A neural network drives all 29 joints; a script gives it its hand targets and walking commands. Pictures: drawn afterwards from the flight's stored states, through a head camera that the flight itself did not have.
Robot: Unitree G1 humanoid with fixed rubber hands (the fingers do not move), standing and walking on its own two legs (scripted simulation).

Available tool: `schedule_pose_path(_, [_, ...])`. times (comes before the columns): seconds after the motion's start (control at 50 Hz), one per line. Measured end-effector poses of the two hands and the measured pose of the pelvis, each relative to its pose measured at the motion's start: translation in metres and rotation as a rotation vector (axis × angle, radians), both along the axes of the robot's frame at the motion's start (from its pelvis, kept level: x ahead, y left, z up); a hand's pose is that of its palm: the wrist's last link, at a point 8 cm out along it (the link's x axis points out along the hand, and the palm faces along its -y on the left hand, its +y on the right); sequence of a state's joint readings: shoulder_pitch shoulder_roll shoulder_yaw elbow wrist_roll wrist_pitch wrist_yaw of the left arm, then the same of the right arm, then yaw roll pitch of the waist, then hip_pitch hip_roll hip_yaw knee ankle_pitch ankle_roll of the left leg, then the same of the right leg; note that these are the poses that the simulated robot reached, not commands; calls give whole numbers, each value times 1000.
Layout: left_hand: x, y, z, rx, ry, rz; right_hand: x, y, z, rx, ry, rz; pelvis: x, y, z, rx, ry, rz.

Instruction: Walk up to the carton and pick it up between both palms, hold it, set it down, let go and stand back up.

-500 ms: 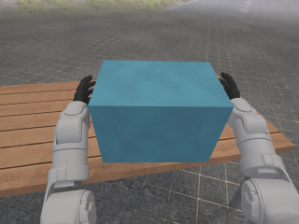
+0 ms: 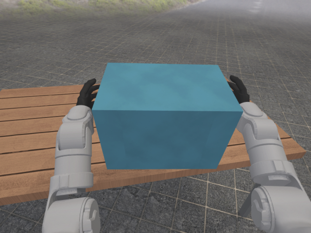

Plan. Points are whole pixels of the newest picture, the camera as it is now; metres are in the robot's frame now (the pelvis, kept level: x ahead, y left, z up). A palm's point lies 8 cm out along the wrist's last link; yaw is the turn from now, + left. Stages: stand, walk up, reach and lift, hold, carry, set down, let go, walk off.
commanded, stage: hold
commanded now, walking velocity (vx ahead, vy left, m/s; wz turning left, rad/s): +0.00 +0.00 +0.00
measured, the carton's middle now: (163, 116) +0.37 +0.01 +0.16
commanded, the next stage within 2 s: none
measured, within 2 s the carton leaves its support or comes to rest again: neither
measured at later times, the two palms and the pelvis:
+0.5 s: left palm (85, 109) +0.34 +0.21 +0.20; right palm (239, 105) +0.37 -0.18 +0.21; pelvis +0.00 +0.00 +0.00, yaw +0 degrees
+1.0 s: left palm (84, 109) +0.34 +0.21 +0.20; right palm (239, 105) +0.37 -0.18 +0.21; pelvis +0.00 +0.00 +0.00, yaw +0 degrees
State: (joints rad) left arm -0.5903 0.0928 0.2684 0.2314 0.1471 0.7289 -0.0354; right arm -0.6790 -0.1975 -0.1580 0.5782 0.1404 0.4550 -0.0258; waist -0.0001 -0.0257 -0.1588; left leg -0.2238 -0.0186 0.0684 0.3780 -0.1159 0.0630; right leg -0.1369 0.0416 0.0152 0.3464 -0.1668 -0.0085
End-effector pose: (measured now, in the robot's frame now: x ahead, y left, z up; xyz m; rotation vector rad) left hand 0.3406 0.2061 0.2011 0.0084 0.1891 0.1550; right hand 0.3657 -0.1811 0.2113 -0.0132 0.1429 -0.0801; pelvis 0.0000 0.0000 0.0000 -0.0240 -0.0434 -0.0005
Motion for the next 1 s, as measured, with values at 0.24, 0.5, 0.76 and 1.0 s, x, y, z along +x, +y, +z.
schedule_pose_path(0.24, [0,0,0,0,0,0,0,0,0,0,0,-1,0,0,0,0,0,0])
schedule_pose_path(0.5, [0,0,0,1,0,1,0,0,0,0,-1,-1,0,0,0,0,0,0])
schedule_pose_path(0.76, [0,0,0,0,2,1,0,0,0,1,2,0,0,0,0,0,0,0])
schedule_pose_path(1.0, [0,2,0,2,1,3,0,2,0,-2,0,-1,0,0,0,0,0,0])
